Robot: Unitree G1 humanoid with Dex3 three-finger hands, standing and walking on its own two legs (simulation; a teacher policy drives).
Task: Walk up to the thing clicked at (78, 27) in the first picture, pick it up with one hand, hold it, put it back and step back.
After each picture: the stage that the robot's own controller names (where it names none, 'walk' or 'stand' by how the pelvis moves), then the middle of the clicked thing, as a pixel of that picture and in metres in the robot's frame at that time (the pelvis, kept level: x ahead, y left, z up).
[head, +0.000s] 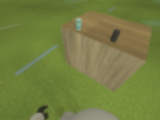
stand; (78, 24) +0.99 +0.18 +0.05
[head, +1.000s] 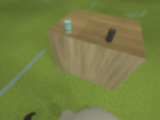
walk; (68, 26) +0.85 +0.24 +0.07
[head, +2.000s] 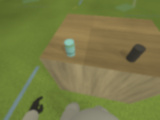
stand; (70, 48) +0.48 +0.17 +0.09
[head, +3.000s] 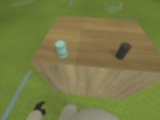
stand; (61, 49) +0.47 +0.22 +0.09
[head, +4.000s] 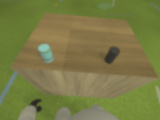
walk; (46, 53) +0.40 +0.31 +0.07
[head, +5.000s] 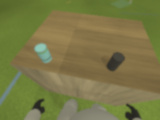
walk; (44, 53) +0.37 +0.32 +0.09
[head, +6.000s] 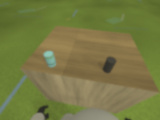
stand; (50, 59) +0.41 +0.32 +0.05
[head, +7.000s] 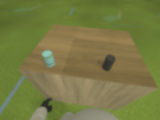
stand; (49, 59) +0.41 +0.32 +0.06
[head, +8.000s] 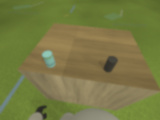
stand; (49, 59) +0.40 +0.31 +0.05
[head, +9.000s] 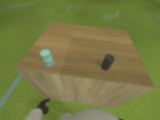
stand; (47, 58) +0.42 +0.30 +0.05
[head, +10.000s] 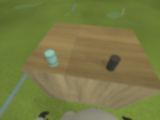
stand; (51, 58) +0.40 +0.31 +0.06
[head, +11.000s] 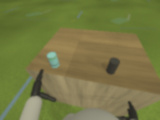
rise first; (53, 60) +0.40 +0.31 +0.06
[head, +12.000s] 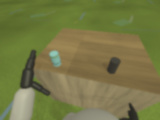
go down; (55, 58) +0.42 +0.31 +0.06
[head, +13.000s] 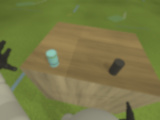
go down; (52, 58) +0.40 +0.28 +0.07
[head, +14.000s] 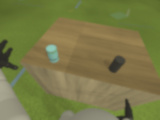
close in; (52, 54) +0.42 +0.28 +0.07
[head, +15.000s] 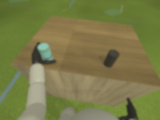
close; (45, 52) +0.42 +0.31 +0.10
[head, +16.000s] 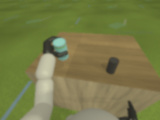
lift; (61, 49) +0.35 +0.18 +0.25
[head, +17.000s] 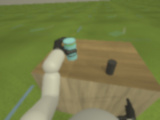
lift; (70, 49) +0.34 +0.13 +0.28
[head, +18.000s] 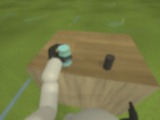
lift; (65, 55) +0.35 +0.17 +0.20
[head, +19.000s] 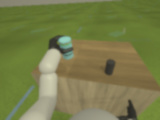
hold; (66, 48) +0.34 +0.15 +0.29
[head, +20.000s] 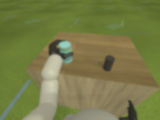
hold; (66, 52) +0.35 +0.16 +0.22
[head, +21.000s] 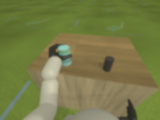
hold; (65, 55) +0.35 +0.17 +0.21
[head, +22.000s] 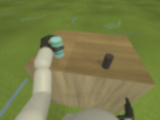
crouch; (57, 47) +0.39 +0.22 +0.22
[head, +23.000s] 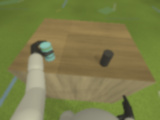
lower; (47, 51) +0.44 +0.27 +0.10
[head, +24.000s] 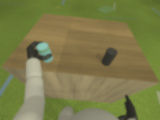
lower; (45, 52) +0.42 +0.28 +0.10
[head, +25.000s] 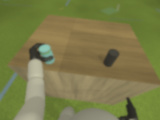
lower; (47, 54) +0.40 +0.28 +0.10
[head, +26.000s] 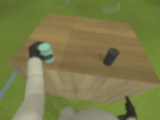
lower; (47, 53) +0.41 +0.28 +0.10
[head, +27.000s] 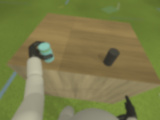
loosen; (46, 52) +0.42 +0.28 +0.10
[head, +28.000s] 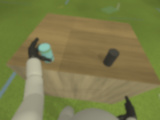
withdraw; (46, 53) +0.41 +0.28 +0.10
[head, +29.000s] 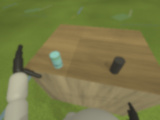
sink last; (56, 60) +0.39 +0.27 +0.08
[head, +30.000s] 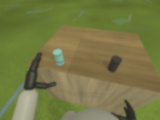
stand; (58, 57) +0.42 +0.28 +0.07
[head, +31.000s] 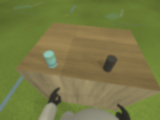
stand; (50, 59) +0.39 +0.29 +0.07
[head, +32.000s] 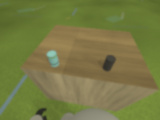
stand; (53, 59) +0.42 +0.29 +0.05
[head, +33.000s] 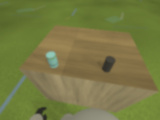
stand; (52, 60) +0.41 +0.29 +0.05
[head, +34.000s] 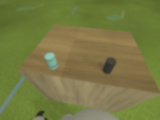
stand; (51, 61) +0.38 +0.30 +0.05
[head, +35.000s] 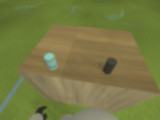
stand; (51, 61) +0.38 +0.29 +0.05
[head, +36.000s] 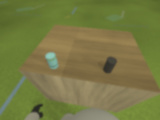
stand; (52, 61) +0.39 +0.29 +0.05
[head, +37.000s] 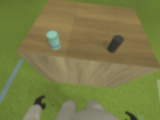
walk; (54, 40) +0.49 +0.27 +0.07
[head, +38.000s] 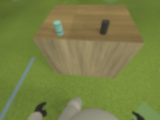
walk; (58, 28) +0.71 +0.34 +0.07
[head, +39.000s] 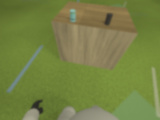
stand; (72, 16) +1.03 +0.26 +0.08
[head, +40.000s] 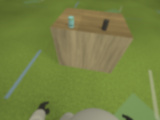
stand; (71, 22) +1.01 +0.28 +0.05
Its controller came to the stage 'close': yes
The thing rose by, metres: 0.27
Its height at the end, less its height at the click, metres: +0.00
